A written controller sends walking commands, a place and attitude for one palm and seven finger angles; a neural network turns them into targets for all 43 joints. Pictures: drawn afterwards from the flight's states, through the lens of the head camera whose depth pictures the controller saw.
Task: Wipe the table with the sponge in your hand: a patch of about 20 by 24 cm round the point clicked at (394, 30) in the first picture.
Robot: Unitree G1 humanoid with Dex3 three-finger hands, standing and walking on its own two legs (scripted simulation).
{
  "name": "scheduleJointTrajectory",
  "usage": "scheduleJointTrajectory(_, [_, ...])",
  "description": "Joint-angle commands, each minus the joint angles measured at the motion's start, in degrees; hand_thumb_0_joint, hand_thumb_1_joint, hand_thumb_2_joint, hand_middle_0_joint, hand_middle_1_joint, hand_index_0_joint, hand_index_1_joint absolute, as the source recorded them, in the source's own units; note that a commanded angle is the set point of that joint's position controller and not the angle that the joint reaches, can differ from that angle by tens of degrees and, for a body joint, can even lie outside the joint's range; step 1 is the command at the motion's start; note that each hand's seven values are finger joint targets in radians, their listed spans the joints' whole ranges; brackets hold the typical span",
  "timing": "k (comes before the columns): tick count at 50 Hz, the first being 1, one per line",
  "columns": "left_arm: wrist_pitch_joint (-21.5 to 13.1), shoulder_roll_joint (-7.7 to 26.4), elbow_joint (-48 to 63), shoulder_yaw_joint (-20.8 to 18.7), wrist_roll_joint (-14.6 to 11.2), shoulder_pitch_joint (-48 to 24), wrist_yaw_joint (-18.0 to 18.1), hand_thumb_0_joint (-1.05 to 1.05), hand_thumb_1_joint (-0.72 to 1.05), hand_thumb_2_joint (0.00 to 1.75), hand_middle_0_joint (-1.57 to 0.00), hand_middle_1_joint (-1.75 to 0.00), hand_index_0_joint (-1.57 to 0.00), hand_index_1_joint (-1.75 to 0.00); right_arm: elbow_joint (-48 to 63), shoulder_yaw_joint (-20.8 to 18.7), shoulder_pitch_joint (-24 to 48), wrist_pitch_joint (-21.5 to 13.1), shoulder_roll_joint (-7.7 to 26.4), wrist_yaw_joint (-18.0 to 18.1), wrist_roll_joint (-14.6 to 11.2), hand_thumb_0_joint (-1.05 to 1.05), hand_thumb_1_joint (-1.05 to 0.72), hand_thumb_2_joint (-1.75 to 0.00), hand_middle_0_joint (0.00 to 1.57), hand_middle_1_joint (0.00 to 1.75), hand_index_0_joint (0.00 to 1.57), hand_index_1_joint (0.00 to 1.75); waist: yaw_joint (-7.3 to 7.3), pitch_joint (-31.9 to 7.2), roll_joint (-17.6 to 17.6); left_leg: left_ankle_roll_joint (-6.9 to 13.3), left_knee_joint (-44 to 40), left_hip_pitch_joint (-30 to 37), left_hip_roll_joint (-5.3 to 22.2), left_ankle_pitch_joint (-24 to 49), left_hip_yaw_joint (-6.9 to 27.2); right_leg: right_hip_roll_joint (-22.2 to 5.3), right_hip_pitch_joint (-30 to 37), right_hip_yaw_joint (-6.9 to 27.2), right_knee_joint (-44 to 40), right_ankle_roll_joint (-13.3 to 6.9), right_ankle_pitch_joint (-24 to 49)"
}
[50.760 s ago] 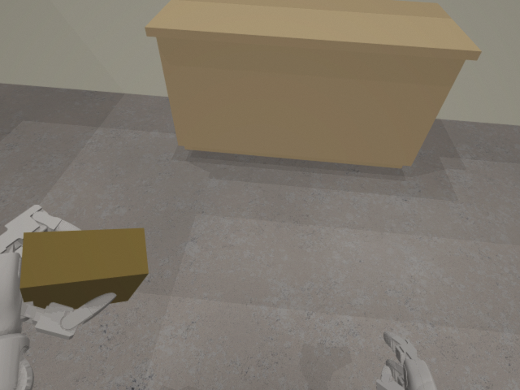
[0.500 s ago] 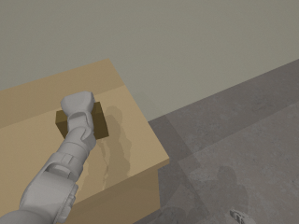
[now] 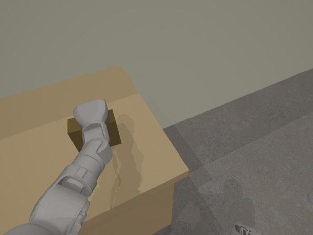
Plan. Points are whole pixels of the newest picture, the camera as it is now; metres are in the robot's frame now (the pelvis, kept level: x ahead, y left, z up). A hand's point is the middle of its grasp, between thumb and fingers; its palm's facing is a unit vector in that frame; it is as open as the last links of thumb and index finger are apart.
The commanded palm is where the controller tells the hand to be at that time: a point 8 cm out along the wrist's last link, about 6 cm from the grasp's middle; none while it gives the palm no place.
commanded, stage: wipe back along the third lane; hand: left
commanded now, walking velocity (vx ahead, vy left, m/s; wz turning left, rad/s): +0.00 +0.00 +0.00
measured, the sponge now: (97, 136) +0.40 +0.21 +0.01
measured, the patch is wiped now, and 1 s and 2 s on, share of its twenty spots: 0.95 0.95 0.95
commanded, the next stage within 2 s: slide back across to the middle lane in 1.30 s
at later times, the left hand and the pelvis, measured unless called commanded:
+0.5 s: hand (102, 135) +0.37 +0.18 +0.06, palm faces +0.01 -0.06 -1.00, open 9.8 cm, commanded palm +0.32 +0.16 +0.09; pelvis +0.01 +0.00 +0.00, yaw +2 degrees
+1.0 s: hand (107, 152) +0.31 +0.15 +0.06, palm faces +0.03 -0.09 -1.00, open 9.8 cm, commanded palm +0.26 +0.14 +0.09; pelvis +0.00 -0.03 +0.00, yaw +0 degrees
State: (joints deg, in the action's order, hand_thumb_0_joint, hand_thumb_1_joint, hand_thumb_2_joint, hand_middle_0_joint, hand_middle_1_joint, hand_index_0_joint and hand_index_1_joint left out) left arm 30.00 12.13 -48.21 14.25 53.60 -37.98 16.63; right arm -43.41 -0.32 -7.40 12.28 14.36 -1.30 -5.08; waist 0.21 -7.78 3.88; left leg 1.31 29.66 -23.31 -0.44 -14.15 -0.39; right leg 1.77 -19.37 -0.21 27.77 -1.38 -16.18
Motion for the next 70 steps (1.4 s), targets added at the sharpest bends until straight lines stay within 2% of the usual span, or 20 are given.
scheduleJointTrajectory(1, [3.52,2.26,5.87,2.3,-0.43,-11.56,-2.11,0.0,0.1,1.3,-1.2,-1.6,-1.2,-1.6,9.2,-1.49,10.3,-1.64,6.95,0.17,-0.1,0.0,-0.9,-0.9,0.2,0.3,0.2,0.3,0.73,-10.71,-6.93,0.58,-3.06,9.45,-0.07,12.84,1.01,0.4,4.5,-2.23,-2.86,-2.12,16.07])
scheduleJointTrajectory(7, [3.99,-2.72,11.08,6.36,-0.29,-10.62,-3.77,0.0,0.1,1.3,-1.2,-1.6,-1.2,-1.6,10.87,-1.51,12.62,-1.03,6.13,-0.65,-0.1,0.0,-0.9,-0.9,0.2,0.3,0.2,0.3,0.92,-12.91,-6.55,0.45,-2.36,12.45,0.07,16.26,1.74,0.56,4.86,-2.88,-1.71,-2.94,17.47])
scheduleJointTrajectory(9, [4.47,-1.34,10.66,5.76,0.45,-9.43,-3.74,0.0,0.1,1.3,-1.2,-1.6,-1.2,-1.6,10.43,-1.36,12.79,-0.49,6.5,-0.77,0.07,0.0,-0.9,-0.9,0.2,0.3,0.2,0.3,1.03,-10.97,-6.89,0.4,-2.24,12.24,0.0,15.6,1.68,0.56,4.26,-2.67,-1.9,-3.01,17.25])
scheduleJointTrajectory(15, [5.52,-4.39,16.07,9.07,0.54,-6.18,-4.34,0.0,0.1,1.3,-1.2,-1.6,-1.2,-1.6,11.61,-1.18,15.23,0.49,6.13,-1.94,0.1,0.0,-0.9,-0.9,0.2,0.3,0.2,0.3,1.48,-11.32,-6.48,0.3,-1.15,13.0,-0.07,18.69,1.72,0.34,5.69,-2.83,-0.68,-3.37,21.22])
scheduleJointTrajectory(17, [5.97,-5.37,18.4,9.65,-0.31,-6.05,-4.95,0.0,0.1,1.3,-1.2,-1.6,-1.2,-1.6,12.54,-1.1,16.52,0.61,5.79,-2.14,-0.13,0.0,-0.9,-0.9,0.2,0.3,0.2,0.3,1.55,-12.36,-8.84,0.53,-1.06,12.42,-0.13,18.87,1.9,0.19,7.22,-2.68,-0.47,-3.29,22.42])
scheduleJointTrajectory(19, [6.8,-3.06,18.5,8.23,0.17,-3.22,-4.89,0.0,0.1,1.3,-1.2,-1.6,-1.2,-1.6,12.05,-1.0,16.5,0.83,6.31,-2.27,-0.03,0.0,-0.9,-0.9,0.2,0.3,0.2,0.3,2.0,-11.66,-7.95,0.44,-0.81,12.32,-0.35,18.3,1.49,0.06,7.56,-2.31,-0.35,-3.23,22.95])
scheduleJointTrajectory(22, [7.35,-4.61,22.36,9.62,-0.48,-1.24,-5.65,0.0,0.1,1.3,-1.2,-1.6,-1.2,-1.6,13.29,-0.86,18.16,0.99,5.78,-2.7,-0.25,0.0,-0.9,-0.9,0.2,0.3,0.2,0.3,2.25,-12.36,-8.48,0.6,-0.45,12.11,-0.44,19.93,1.55,-0.13,9.18,-2.13,0.14,-3.27,25.61])
scheduleJointTrajectory(25, [7.81,-2.67,24.18,8.57,-0.34,3.98,-5.8,0.0,0.1,1.3,-1.2,-1.6,-1.2,-1.6,13.5,-0.61,18.4,1.09,6.1,-3.03,-0.31,0.0,-0.9,-0.9,0.2,0.3,0.2,0.3,2.83,-11.2,-8.78,0.6,-0.24,11.54,-0.72,19.19,0.92,-0.25,10.28,-1.7,0.35,-3.08,27.12])
scheduleJointTrajectory(27, [8.11,-4.0,27.3,10.07,-0.71,3.3,-6.61,0.0,0.1,1.3,-1.2,-1.6,-1.2,-1.6,14.42,-0.46,19.74,1.19,5.78,-2.97,-0.57,0.0,-0.9,-0.9,0.2,0.3,0.2,0.3,2.41,-10.8,-9.81,0.72,-0.56,11.15,-0.68,18.55,0.99,-0.44,10.65,-1.46,0.14,-2.94,26.78])
scheduleJointTrajectory(30, [8.74,-1.39,28.61,8.47,-0.41,6.86,-6.61,0.0,0.1,1.3,-1.2,-1.6,-1.2,-1.6,14.37,-0.23,19.93,0.92,6.14,-3.0,-0.68,0.0,-0.9,-0.9,0.2,0.3,0.2,0.3,3.03,-9.35,-8.87,0.63,-0.66,10.71,-0.99,16.97,0.49,-0.46,10.7,-0.8,0.01,-2.79,26.18])
scheduleJointTrajectory(37, [9.23,-1.09,34.26,8.23,-0.94,11.79,-7.24,0.0,0.1,1.3,-1.2,-1.6,-1.2,-1.6,15.67,-0.31,21.54,0.38,5.93,-3.26,-0.97,0.0,-0.9,-0.9,0.2,0.3,0.2,0.3,3.59,-8.61,-9.24,0.74,-1.09,10.38,-1.21,15.46,0.46,-0.37,11.43,0.54,-0.52,-2.7,24.91])
scheduleJointTrajectory(38, [9.24,-1.85,34.58,9.83,-0.73,12.97,-7.23,0.0,0.1,1.3,-1.2,-1.6,-1.2,-1.6,15.61,-0.22,21.47,0.29,5.95,-3.31,-0.96,0.0,-0.9,-0.9,0.2,0.3,0.2,0.3,3.42,-8.45,-9.06,0.75,-0.98,10.67,-1.27,14.64,0.08,-0.5,11.29,0.3,-0.36,-2.44,24.08])
scheduleJointTrajectory(41, [9.3,-0.77,35.97,8.97,-0.76,14.74,-7.26,0.0,0.1,1.3,-1.2,-1.6,-1.2,-1.6,15.77,-0.16,21.89,-0.08,5.99,-3.29,-1.06,0.0,-0.9,-0.9,0.2,0.3,0.2,0.3,3.43,-6.77,-10.62,0.8,-1.15,9.91,-1.35,13.15,-0.26,-0.46,11.06,1.02,-0.96,-2.17,23.43])
scheduleJointTrajectory(42, [9.32,0.52,36.46,7.1,-1.13,15.38,-7.28,0.0,0.1,1.3,-1.2,-1.6,-1.2,-1.6,15.87,-0.25,22.34,-0.09,6.0,-3.25,-1.09,0.0,-0.9,-0.9,0.2,0.3,0.2,0.3,3.96,-6.64,-9.47,0.69,-1.59,9.58,-1.37,12.76,0.15,-0.4,11.24,1.48,-1.2,-2.37,22.37])
scheduleJointTrajectory(43, [9.3,-0.86,36.82,9.1,-0.89,15.19,-7.31,0.0,0.1,1.3,-1.2,-1.6,-1.2,-1.6,15.74,-0.17,22.1,-0.25,5.96,-3.14,-1.06,0.0,-0.9,-0.9,0.2,0.3,0.2,0.3,3.48,-6.86,-9.72,0.78,-1.38,10.14,-1.46,12.26,-0.34,-0.5,11.14,1.2,-0.99,-2.05,21.77])
scheduleJointTrajectory(46, [9.44,0.91,36.66,7.39,-1.11,16.2,-7.16,0.0,0.1,1.3,-1.2,-1.6,-1.2,-1.6,15.59,-0.04,22.18,-0.75,5.95,-2.85,-1.1,0.0,-0.9,-0.9,0.2,0.3,0.2,0.3,3.75,-5.4,-10.9,0.85,-1.75,9.49,-1.53,10.64,-0.56,-0.45,10.79,1.94,-1.95,-1.76,20.06])
scheduleJointTrajectory(47, [9.4,1.99,37.25,5.95,-1.48,16.77,-7.23,0.0,0.1,1.3,-1.2,-1.6,-1.2,-1.6,15.72,-0.16,22.71,-0.75,6.03,-2.77,-1.12,0.0,-0.9,-0.9,0.2,0.3,0.2,0.3,4.07,-4.96,-9.53,0.77,-2.1,9.11,-1.61,10.07,-0.25,-0.39,10.83,2.83,-2.4,-1.95,19.37])
scheduleJointTrajectory(53, [8.46,-0.14,40.53,8.48,-0.95,22.54,-7.61,0.0,0.1,1.3,-1.2,-1.6,-1.2,-1.6,16.59,-0.34,22.92,-1.36,5.68,-3.3,-1.09,0.0,-0.9,-0.9,0.2,0.3,0.2,0.3,4.23,-6.02,-9.76,0.95,-1.43,10.1,-1.84,11.09,-0.8,-0.58,11.76,2.62,-1.6,-1.66,20.57])
scheduleJointTrajectory(60, [8.2,-1.08,44.99,9.82,-1.17,28.54,-7.5,0.0,0.1,1.3,-1.2,-1.6,-1.2,-1.6,16.94,-0.48,23.89,-1.73,5.29,-4.2,-1.23,0.0,-0.9,-0.9,0.2,0.3,0.2,0.3,4.43,-3.24,-10.76,0.97,-1.42,9.98,-1.69,9.89,-0.89,-0.36,10.35,3.08,-2.3,-1.46,18.49])
scheduleJointTrajectory(70, [7.3,-1.35,47.16,10.46,-0.62,28.68,-7.42,0.0,0.1,1.3,-1.2,-1.6,-1.2,-1.6,16.31,-0.56,23.99,-2.12,5.09,-4.02,-0.96,0.0,-0.9,-0.9,0.2,0.3,0.2,0.3,4.17,-1.89,-10.33,1.08,-1.37,10.51,-1.55,8.53,-0.65,-0.04,8.42,3.46,-2.48,-1.53,14.95])
